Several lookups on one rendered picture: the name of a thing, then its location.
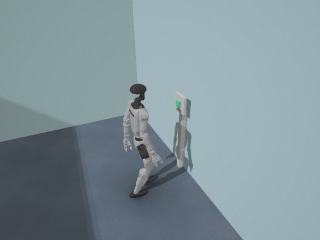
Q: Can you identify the panel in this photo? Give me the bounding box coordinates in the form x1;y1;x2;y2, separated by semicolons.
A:
174;91;187;168

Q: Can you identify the left robot foot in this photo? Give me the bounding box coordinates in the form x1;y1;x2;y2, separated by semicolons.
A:
146;175;157;183

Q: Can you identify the robot left forearm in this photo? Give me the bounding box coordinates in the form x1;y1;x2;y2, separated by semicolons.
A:
123;121;130;139

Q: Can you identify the right robot upper arm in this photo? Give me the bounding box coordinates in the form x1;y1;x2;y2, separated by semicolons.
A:
138;109;149;139

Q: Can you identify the robot right forearm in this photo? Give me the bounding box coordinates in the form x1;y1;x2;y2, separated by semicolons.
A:
142;134;157;157

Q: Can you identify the button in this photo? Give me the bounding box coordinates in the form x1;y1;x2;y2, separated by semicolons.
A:
175;100;181;108

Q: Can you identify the left robot hand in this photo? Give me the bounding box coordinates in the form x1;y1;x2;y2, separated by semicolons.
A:
123;138;132;152

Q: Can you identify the right robot shin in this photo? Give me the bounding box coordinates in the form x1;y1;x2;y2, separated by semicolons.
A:
134;172;150;194

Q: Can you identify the right robot hand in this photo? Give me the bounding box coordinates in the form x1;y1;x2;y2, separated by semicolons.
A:
151;154;163;168

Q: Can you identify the left robot upper arm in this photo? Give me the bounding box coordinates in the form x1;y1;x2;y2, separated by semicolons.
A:
123;99;135;124

